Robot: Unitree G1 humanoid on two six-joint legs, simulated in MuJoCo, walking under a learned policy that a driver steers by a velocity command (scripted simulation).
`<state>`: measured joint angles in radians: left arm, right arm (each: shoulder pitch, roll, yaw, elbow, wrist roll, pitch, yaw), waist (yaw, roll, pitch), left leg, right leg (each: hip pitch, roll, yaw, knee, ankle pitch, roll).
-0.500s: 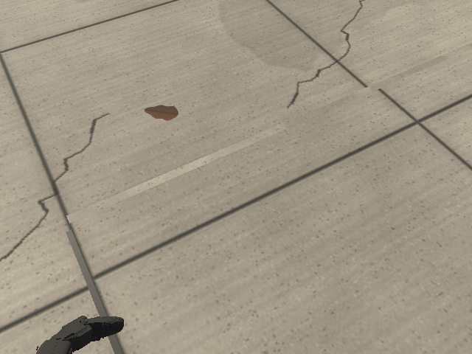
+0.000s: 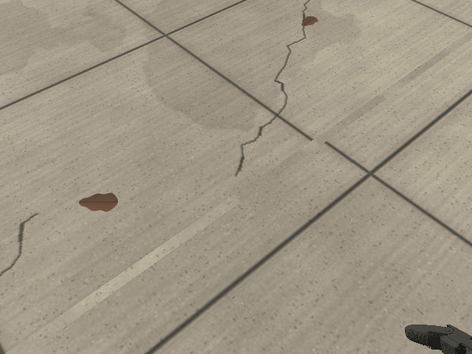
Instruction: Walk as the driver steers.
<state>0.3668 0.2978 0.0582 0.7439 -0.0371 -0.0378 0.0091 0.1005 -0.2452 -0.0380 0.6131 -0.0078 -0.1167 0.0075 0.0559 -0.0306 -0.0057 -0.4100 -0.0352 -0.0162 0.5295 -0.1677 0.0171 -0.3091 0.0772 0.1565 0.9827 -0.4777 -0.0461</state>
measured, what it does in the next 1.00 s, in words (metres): walks ahead: right foot, then left foot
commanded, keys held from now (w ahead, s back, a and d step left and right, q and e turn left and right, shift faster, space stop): w+e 0.14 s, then w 0.14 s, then w+q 0.72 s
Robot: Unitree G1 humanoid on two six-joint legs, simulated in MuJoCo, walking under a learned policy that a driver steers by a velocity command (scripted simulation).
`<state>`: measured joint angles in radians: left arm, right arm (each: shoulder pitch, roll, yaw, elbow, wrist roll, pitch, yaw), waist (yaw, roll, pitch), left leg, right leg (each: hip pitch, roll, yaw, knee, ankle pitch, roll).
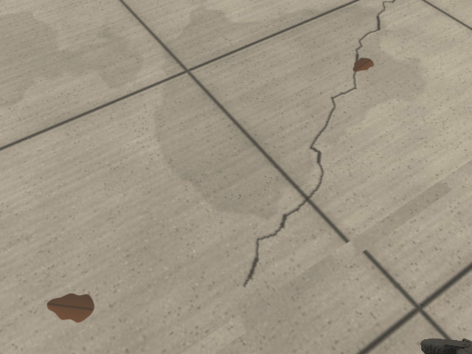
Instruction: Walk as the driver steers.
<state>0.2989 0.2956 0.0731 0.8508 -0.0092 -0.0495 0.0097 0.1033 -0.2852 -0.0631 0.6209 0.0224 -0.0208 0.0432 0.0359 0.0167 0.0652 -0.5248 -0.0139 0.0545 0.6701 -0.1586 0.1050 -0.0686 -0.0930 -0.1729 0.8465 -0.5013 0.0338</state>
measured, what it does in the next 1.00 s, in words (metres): walks ahead: right foot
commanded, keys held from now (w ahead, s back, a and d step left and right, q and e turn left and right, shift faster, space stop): w+q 0.16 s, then w+e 0.32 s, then e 0.52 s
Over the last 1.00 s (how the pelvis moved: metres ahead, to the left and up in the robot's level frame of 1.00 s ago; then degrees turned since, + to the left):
0.53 -0.03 -0.02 9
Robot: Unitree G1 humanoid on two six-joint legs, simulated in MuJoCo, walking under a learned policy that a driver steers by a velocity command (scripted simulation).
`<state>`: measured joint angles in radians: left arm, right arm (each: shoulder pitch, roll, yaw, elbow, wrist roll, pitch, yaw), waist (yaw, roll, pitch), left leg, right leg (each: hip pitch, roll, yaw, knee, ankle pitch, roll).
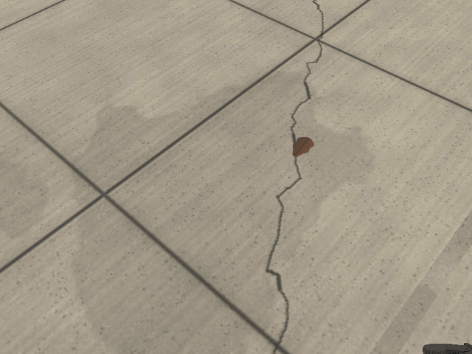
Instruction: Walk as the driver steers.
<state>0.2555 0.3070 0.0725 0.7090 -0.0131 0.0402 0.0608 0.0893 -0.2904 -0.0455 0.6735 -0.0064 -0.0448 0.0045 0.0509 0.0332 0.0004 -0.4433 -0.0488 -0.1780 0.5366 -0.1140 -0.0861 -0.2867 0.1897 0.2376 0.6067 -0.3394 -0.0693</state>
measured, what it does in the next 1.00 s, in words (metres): goes down: left foot 0.04 m lower, then right foot 0.04 m higher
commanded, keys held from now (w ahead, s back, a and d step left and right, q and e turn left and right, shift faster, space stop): e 0.02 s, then no key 0.44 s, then q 0.54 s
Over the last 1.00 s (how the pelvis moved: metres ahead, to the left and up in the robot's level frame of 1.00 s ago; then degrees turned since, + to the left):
0.47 -0.02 0.01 -14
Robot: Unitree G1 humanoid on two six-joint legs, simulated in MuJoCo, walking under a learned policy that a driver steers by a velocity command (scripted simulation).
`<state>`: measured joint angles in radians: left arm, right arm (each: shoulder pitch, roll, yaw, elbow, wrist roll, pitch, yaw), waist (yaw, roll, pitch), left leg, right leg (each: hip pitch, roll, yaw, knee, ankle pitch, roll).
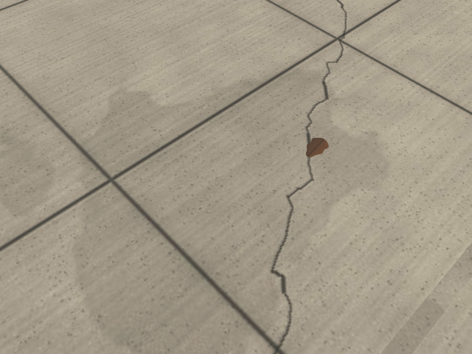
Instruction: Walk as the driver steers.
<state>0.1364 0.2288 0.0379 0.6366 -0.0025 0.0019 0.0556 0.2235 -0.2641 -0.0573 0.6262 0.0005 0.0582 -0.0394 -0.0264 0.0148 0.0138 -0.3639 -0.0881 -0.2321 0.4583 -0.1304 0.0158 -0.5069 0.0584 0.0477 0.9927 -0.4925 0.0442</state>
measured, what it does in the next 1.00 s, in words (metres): steps on the spot: right foot 0.04 m higher, then left foot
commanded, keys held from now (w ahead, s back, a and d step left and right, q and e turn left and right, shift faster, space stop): q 0.10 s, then no key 0.22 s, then e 0.66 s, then no key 0.02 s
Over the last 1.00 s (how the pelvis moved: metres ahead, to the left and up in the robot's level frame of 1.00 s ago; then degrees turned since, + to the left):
0.02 0.00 -0.02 8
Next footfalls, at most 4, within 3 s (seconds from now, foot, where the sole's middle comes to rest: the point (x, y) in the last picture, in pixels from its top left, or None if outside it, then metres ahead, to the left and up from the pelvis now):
0.06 right None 0.04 -0.13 -0.74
0.42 left None -0.03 0.13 -0.75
0.78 right None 0.02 -0.11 -0.74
1.28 left None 0.04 0.11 -0.78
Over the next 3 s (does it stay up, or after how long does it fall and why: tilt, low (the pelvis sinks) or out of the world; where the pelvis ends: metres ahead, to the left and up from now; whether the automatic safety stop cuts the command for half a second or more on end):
stays up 0.43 0.03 -0.02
